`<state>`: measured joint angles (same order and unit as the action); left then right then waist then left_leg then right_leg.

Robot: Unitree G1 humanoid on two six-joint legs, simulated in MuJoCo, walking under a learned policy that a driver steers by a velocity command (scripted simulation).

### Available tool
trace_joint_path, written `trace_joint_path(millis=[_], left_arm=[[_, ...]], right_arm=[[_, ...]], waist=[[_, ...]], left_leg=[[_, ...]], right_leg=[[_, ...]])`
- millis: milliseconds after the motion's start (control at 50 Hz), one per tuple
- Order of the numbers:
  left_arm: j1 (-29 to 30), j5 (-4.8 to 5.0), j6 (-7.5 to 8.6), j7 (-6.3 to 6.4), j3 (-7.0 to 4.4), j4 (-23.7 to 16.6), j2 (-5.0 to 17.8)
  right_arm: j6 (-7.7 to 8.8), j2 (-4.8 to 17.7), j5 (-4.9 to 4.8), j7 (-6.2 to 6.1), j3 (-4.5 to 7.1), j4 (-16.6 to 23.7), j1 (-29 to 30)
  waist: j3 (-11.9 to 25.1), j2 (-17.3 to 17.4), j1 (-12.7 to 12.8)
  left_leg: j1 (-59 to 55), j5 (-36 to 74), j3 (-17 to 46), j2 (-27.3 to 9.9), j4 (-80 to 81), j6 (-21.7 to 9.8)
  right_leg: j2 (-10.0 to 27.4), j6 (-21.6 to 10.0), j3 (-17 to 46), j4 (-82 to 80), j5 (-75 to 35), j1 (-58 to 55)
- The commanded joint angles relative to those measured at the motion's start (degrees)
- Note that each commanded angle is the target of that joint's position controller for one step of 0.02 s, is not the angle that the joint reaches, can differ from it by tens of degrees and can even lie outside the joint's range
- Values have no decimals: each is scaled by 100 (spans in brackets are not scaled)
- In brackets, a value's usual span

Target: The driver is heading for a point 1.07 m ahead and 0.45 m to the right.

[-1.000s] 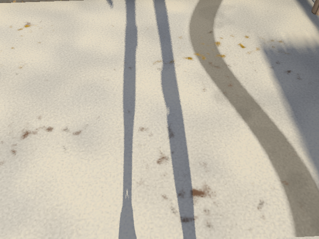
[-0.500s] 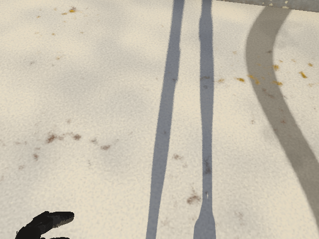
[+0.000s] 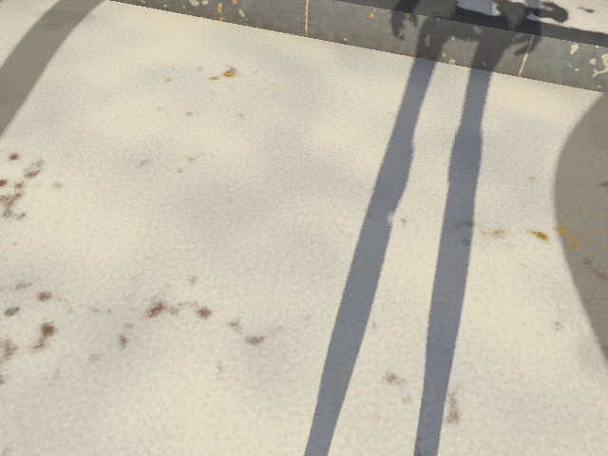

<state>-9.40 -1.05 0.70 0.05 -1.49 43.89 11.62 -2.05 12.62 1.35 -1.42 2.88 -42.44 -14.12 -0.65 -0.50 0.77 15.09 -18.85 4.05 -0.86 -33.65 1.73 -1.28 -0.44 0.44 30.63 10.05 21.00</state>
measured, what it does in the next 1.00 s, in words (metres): walks ahead: left foot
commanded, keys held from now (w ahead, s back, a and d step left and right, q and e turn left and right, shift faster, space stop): no key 0.08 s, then w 0.42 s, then w+e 0.50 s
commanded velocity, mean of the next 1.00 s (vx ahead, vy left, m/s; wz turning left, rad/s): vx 0.35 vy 0.00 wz -0.16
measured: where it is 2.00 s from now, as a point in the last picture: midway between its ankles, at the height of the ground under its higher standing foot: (412, 316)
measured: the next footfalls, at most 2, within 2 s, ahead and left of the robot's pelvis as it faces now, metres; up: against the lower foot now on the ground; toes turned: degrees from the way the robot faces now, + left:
left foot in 0.74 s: +0.41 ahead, +0.15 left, +0.00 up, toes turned -6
right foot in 1.26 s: +0.62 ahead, -0.19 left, +0.00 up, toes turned -26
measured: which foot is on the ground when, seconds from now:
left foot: down 0.00-0.30, up 0.32-0.72, down 0.74-1.00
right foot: down 0.00-0.74, up 0.76-1.00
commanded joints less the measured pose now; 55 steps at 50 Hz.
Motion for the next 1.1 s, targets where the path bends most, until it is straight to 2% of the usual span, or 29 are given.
trace_joint_path(millis=[20, 80, 100, 140, 200, 220, 260, 280, 300, 320, 340, 360, 400, 460, 560, 620, 660, 700, 720, 740, 760, 780, 800, 820, 840, 880, 940, 1020, 1100], left_arm=[[262, -2, 90, 50, -154, -369, 522], [141, 11, 80, 64, -172, -263, 516], [78, 18, 71, 65, -173, -197, 496], [74, 98, 72, 68, -211, -134, 551], [319, 245, 284, 3, -238, -243, 552], [309, 268, 377, -31, -240, -250, 546], [-130, 273, 501, -108, -255, -76, 522], [-607, 245, 522, -128, -305, 129, 608], [-1077, 212, 536, -122, -409, 271, 962], [-1694, 201, 543, -164, -574, 411, 1530], [-1916, 124, 553, -178, -505, 396, 1402], [-1597, 114, 566, -144, -412, 322, 1164], [-1217, 129, 540, -109, -340, 190, 993], [-1251, 125, 446, -76, -229, 255, 762], [-1453, 182, 354, 49, -286, 358, 1125], [-1570, 260, 332, 67, -326, 405, 1241], [-1508, 293, 318, 79, -354, 411, 1263], [-1365, 273, 287, 83, -394, 382, 1342], [-1343, 236, 279, 78, -371, 358, 1260], [-1228, 140, 278, 68, -274, 205, 986], [-1968, 172, 352, 76, -87, 64, 284], [-2015, 334, 407, 65, -174, 145, 680], [-1520, 429, 401, 67, -305, 27, 1084], [-1137, 376, 381, 79, -314, -57, 1092], [-968, 284, 350, 80, -331, -90, 1026], [-1114, 281, 210, 47, -348, -76, 825], [-895, 250, 59, 45, -338, -229, 692], [-371, 222, 75, -49, -307, -436, 673], [496, 212, 117, -213, -225, -752, 593]], right_arm=[[212, 501, 23, 2, 104, 308, 129], [311, 512, -37, -16, 99, 234, -27], [308, 531, -56, -25, 112, 171, -202], [278, 747, -105, -44, 180, 138, -412], [365, 1034, -198, -60, 248, 112, -618], [416, 1014, -237, -64, 240, 95, -571], [469, 871, -274, -29, 194, 109, -294], [479, 767, -272, -10, 168, 159, -89], [524, 538, -264, -13, 104, 318, 143], [614, 386, -264, -41, 81, 520, 223], [698, 667, -313, -50, 148, 603, 303], [753, 776, -366, -5, 194, 538, 205], [789, 604, -293, 66, 162, 459, 292], [732, 461, -218, 173, 161, 451, 408], [767, 225, -208, 259, 24, 776, 1348], [811, 430, -261, 327, 53, 900, 1660], [847, 626, -270, 341, 110, 945, 1655], [881, 852, -249, 303, 216, 841, 1186], [882, 1046, -229, 244, 329, 643, 480], [879, 1366, -146, 170, 437, 481, -568], [827, 1863, -48, 172, 522, 377, -1079], [813, 1407, -74, 192, 406, 361, -1095], [816, 1075, -137, 182, 297, 367, -653], [810, 893, -160, 176, 233, 369, -263], [820, 717, -116, 196, 186, 329, 38], [886, 567, -57, 208, 169, 243, 358], [970, 730, -70, 188, 243, 73, 357], [924, 954, -61, 120, 307, -108, 193], [826, 1206, -130, 72, 368, -253, -117]], waist=[[39, 657, 56], [52, 440, 35], [147, 402, -15], [-90, 623, -123], [-709, 1097, -266], [-811, 1109, -219], [-660, 1028, 81], [-449, 861, 293], [-286, 174, 436], [-27, -1379, 553], [50, -1583, 654], [-133, -944, 426], [-190, -265, 262], [-156, -426, 190], [-283, -376, 350], [-380, -473, 361], [-393, -507, 214], [-141, -553, -135], [311, -484, -471], [1135, -149, -941], [2096, 1482, -665], [2138, 1710, -704], [1200, 1237, -641], [696, 834, -508], [383, 631, -340], [195, 821, -41], [-40, 508, 50], [-183, 331, -57], [-418, 216, -394]], left_leg=[[779, -586, 386, -302, 1102, -362], [614, -8, 325, -248, 922, -297], [520, -422, 303, -209, 950, -340], [519, -1684, 619, -340, 1207, -637], [255, -2499, 2032, -1288, 1953, -1306], [204, -2170, 2175, -1422, 1942, -1401], [239, -1273, 1732, -1214, 1584, -1227], [548, -782, 1330, -929, 1185, -1023], [1070, -99, 573, -356, 140, -672], [2063, -135, -332, 412, -1707, -230], [3026, -1330, 110, 411, -2969, -189], [3361, -1138, 318, 83, -3569, -320], [3487, -188, 162, -305, -3423, -493], [2972, 556, -149, -465, -2609, -383], [2198, 1576, -414, -199, -548, -73], [1663, 1911, -343, -77, -15, -38], [1395, 1849, -208, -66, 266, -147], [577, 1589, -297, 64, 485, -323], [-451, 1455, -372, 120, 549, -474], [-2048, 1159, 354, -656, 392, -797], [-3892, -53, 2822, -2172, 911, -1542], [-3605, -1204, 4067, -2334, 1761, -1671], [-2871, -1402, 3241, -2179, 1871, -1436], [-2080, -757, 2410, -1975, 1921, -1295], [-1406, -95, 1783, -1714, 2073, -1217], [-671, 582, 919, -1433, 2395, -1141], [-422, 1305, 229, -1480, 2663, -1267], [-684, 1774, -535, -1423, 2720, -1240], [-1021, 1804, -1076, -1474, 2693, -1115]], right_leg=[[221, -54, 235, -225, 372, -747], [246, -121, 265, -162, -33, -799], [162, -119, 173, -98, 366, -784], [-127, -109, -153, 353, 1481, -325], [-82, -241, -284, 1196, 1361, 634], [50, -356, -172, 1163, 1292, 700], [78, -541, -189, 368, 1161, -43], [85, -580, -72, 60, 853, -877], [517, -790, 815, -484, 1125, -1520], [1499, -1454, 2874, -1355, 1461, -2455], [2235, -1938, 4282, -1903, 1247, -2918], [2250, -1830, 3872, -1728, 1011, -2883], [1850, -1470, 2757, -1772, 656, -2635], [1375, -1195, 1629, -2064, -386, -2226], [1116, -1135, 927, -2157, -990, -1610], [1277, -1117, 1082, -2086, -762, -1366], [1419, -1004, 1272, -1922, -758, -1484], [1352, -830, 1231, -1324, -1571, -1519], [1060, -676, 1026, -481, -2184, -1314], [707, -447, 790, 1104, -1444, -426], [-151, -73, 301, 3267, 1504, 1465], [-18, -69, 836, 4236, 2199, 2111], [279, -109, 781, 4555, 1719, 2483], [536, -127, 599, 4465, 1233, 2391], [702, -129, 597, 4222, 896, 2150], [909, -113, 626, 3910, 578, 1608], [950, -20, 644, 3615, 196, 1800], [912, 47, 587, 2472, -850, 2037], [844, -46, 124, 1354, -1264, 1909]])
